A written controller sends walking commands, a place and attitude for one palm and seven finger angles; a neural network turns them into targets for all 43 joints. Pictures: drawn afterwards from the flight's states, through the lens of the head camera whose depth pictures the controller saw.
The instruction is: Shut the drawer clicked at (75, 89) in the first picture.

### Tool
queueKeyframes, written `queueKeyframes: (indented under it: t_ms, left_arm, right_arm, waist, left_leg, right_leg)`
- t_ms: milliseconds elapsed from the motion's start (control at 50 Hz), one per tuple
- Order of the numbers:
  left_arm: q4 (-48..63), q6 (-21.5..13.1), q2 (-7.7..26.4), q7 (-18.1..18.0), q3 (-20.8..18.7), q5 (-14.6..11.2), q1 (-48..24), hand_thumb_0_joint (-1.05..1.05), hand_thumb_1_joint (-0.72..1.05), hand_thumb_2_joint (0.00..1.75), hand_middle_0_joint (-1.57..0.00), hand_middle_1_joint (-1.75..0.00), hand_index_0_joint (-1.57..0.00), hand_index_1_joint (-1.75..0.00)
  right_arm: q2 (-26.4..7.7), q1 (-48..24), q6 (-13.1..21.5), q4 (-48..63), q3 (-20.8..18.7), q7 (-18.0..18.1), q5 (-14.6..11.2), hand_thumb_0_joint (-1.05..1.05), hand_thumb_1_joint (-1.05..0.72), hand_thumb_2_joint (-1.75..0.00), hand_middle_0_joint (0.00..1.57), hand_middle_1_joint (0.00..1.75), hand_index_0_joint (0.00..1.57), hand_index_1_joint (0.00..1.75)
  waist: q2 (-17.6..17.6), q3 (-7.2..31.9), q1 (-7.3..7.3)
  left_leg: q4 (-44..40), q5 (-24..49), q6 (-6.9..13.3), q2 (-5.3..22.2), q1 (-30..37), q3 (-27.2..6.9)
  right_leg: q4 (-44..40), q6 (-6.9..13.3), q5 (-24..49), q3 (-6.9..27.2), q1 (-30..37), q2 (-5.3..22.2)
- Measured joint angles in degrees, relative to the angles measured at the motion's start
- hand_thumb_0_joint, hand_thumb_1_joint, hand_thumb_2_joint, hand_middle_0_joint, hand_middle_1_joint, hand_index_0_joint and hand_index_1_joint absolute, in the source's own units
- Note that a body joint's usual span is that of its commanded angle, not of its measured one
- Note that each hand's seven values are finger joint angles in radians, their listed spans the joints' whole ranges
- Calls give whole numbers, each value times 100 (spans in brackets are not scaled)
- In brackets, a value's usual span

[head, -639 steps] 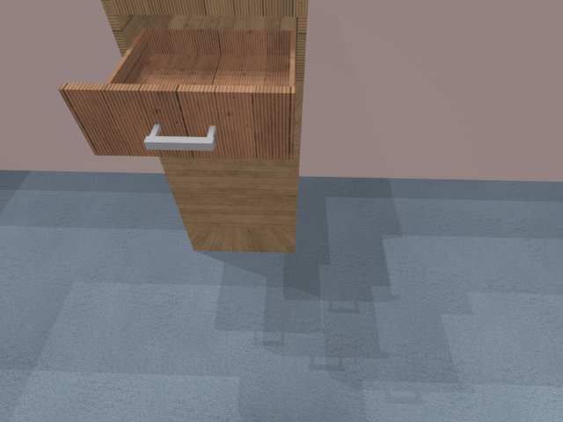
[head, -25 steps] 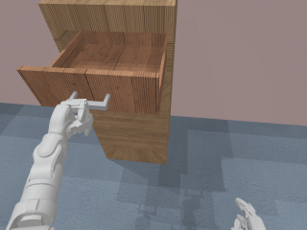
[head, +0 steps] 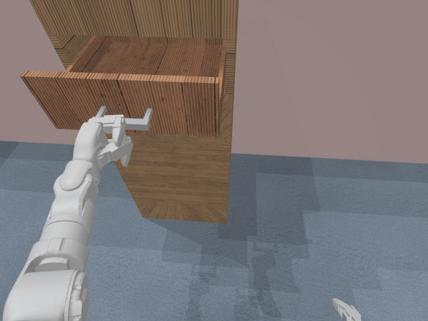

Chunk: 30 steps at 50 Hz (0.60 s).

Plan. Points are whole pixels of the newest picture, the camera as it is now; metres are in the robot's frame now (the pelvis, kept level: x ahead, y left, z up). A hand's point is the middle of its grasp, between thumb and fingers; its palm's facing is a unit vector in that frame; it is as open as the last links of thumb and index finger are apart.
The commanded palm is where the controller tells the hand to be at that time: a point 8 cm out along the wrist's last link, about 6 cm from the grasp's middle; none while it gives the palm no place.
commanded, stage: push the drawer shut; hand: left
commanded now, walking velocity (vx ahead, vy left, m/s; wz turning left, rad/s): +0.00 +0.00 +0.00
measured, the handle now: (123, 117) +0.47 +0.21 +0.12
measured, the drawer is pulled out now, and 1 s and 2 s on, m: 0.16 0.06 0.00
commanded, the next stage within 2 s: pull the fist back off the drawer in 1.78 s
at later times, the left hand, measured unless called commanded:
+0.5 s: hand (133, 123) +0.46 +0.18 +0.11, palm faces -0.05 -1.00 -0.03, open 3.3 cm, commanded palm +0.46 +0.23 +0.12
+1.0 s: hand (140, 110) +0.50 +0.18 +0.11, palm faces -0.04 -1.00 -0.03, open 3.4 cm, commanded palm +0.52 +0.22 +0.12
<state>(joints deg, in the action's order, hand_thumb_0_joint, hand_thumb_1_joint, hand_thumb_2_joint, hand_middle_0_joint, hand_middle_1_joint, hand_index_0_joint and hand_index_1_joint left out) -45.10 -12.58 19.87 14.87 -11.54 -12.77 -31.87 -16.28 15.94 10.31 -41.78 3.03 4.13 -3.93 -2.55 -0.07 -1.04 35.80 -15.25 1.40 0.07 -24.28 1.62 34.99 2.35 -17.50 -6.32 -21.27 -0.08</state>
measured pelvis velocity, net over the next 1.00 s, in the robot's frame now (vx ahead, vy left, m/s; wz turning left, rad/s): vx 0.00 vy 0.00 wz -0.02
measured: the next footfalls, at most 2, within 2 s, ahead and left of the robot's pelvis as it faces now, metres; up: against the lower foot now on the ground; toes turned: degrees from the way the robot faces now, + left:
none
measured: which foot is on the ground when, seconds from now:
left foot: down 0.00-1.00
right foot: down 0.00-1.00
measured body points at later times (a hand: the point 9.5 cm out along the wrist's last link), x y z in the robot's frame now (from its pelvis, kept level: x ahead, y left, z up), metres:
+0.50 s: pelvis +0.01 +0.01 +0.00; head +0.07 +0.00 +0.44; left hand +0.46 +0.24 +0.12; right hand +0.06 -0.26 -0.12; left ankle +0.03 +0.10 -0.73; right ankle +0.01 -0.09 -0.73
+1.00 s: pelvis +0.00 +0.00 -0.01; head +0.08 +0.00 +0.43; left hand +0.50 +0.23 +0.12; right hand +0.01 -0.27 -0.13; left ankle +0.03 +0.10 -0.73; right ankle +0.01 -0.09 -0.73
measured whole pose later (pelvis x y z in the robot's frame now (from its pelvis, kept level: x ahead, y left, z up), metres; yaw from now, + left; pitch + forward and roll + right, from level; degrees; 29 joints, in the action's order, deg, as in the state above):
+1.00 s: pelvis +0.00 +0.00 -0.01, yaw -1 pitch +12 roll -2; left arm -70.4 -16.5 28.7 15.0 -17.3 -8.1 -54.9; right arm -17.2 22.1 6.9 -42.9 3.0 2.7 -2.1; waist -1.7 1.6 -7.1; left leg 41.5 -17.2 1.6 1.5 -36.0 1.8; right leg 38.6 2.3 -18.0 -5.9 -32.3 -1.3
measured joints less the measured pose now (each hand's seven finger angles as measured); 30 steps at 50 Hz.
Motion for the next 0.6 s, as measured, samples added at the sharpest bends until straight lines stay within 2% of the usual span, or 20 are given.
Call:
queueKeyframes:
  t_ms: [280, 600]
  left_arm:
    - [-950, -198, 222, 103, -191, 143, -815, 2, 84, 101, -140, -160, -139, -160]
    - [-1635, -357, 401, 69, -410, 275, -1405, 5, 86, 102, -140, -160, -139, -160]
  right_arm:
    - [-9, 168, -193, 34, -7, -66, 63, 1, -90, -90, 20, 30, 21, 30]
    - [-16, 468, -346, -28, -59, -161, 146, 1, -90, -90, 20, 30, 21, 30]
  waist:
    - [82, 43, -152]
    - [83, 130, -325]
  left_leg:
    - [120, -100, 32, 6, -264, 37]
    - [302, -183, 43, 50, -580, 58]
  right_leg:
    - [73, -33, -55, 43, -255, -2]
    - [187, -39, -87, 70, -554, -39]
